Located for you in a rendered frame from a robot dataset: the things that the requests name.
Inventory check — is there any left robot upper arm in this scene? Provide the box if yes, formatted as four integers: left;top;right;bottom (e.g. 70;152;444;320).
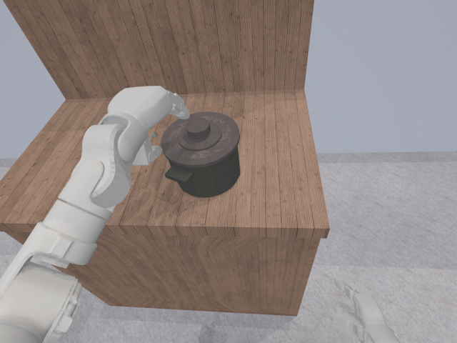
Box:
0;261;82;343

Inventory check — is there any right robot hand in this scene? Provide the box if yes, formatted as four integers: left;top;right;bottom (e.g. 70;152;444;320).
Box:
332;277;388;343

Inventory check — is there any left robot hand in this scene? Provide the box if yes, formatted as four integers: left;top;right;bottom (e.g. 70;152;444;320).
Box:
108;86;190;166

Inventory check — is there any knob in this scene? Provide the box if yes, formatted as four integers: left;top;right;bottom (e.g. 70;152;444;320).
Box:
186;117;211;139

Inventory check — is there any robot left forearm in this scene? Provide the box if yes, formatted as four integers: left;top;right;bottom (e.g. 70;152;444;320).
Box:
0;111;146;300

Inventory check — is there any table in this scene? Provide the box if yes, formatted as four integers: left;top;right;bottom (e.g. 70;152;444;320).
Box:
0;0;330;316

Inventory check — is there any robot right forearm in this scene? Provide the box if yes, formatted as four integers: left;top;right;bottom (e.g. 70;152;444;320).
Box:
363;323;404;343

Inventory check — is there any pot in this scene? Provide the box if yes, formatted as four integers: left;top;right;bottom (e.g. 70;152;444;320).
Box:
165;146;240;198

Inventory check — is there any lid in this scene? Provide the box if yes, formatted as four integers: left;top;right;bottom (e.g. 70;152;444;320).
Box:
161;111;240;168

